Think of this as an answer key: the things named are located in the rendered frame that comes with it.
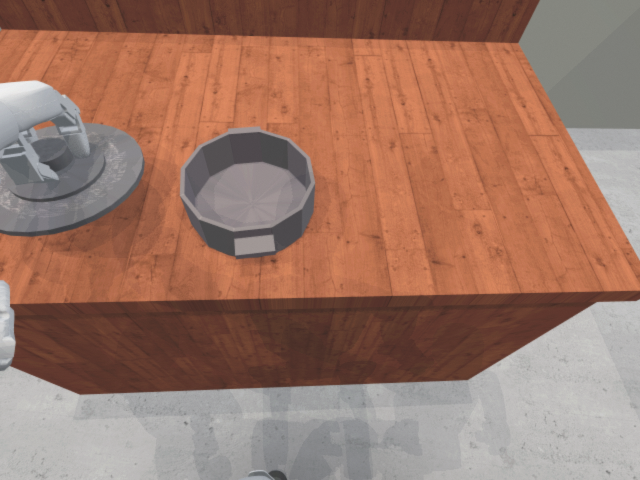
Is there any left robot hand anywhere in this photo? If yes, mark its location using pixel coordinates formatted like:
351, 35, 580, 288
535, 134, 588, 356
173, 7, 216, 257
0, 80, 90, 185

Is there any knob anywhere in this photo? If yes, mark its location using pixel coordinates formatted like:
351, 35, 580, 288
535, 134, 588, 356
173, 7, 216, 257
31, 138, 73, 172

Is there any pot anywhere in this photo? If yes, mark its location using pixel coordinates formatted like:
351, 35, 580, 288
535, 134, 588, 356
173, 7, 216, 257
180, 126, 315, 259

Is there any lid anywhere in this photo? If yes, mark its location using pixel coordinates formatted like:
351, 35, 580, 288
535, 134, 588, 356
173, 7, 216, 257
0, 123, 145, 237

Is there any table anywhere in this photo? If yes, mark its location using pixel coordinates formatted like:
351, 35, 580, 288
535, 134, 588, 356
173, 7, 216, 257
0, 0, 640, 395

